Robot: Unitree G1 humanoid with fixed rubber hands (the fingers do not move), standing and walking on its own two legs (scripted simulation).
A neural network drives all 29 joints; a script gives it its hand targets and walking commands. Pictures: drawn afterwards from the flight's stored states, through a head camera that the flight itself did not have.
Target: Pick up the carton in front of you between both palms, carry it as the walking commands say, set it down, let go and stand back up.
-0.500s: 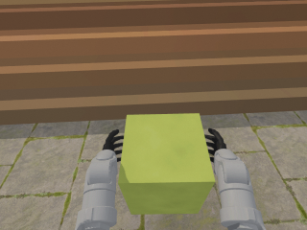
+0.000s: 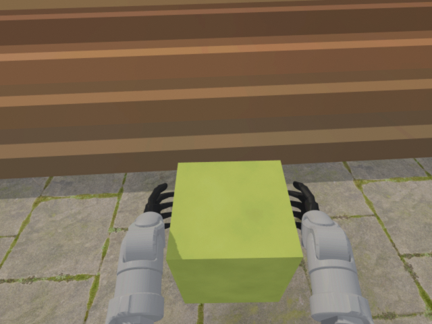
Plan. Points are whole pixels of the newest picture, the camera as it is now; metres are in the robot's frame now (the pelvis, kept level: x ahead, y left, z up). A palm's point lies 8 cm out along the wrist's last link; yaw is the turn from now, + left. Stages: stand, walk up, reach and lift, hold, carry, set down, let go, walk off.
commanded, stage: carry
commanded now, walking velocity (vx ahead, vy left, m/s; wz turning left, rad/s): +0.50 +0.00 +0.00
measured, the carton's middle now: (230, 235) +0.30 +0.00 -0.02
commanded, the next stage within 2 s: none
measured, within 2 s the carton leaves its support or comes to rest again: neither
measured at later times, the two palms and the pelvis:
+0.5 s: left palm (170, 158) +0.43 +0.14 +0.08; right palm (303, 160) +0.42 -0.16 +0.08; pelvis +0.17 -0.01 +0.00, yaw -3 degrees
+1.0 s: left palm (205, 92) +0.73 +0.07 +0.08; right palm (302, 91) +0.74 -0.23 +0.08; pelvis +0.46 -0.09 +0.01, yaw +0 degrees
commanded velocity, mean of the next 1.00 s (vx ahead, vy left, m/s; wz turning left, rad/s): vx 0.50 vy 0.00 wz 0.00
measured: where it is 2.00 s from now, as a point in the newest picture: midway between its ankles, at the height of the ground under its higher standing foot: (236, 186)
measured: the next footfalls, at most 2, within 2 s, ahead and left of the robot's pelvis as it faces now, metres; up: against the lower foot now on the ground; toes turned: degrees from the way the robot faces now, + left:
left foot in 0.38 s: +0.19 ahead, +0.08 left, +0.00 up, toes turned +8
right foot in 0.76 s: +0.48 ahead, -0.16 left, +0.00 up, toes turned -15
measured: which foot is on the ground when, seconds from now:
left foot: down 0.00-0.18, up 0.20-0.36, down 0.38-0.78, up 0.80-1.00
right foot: down 0.00-0.40, up 0.42-0.74, down 0.76-1.00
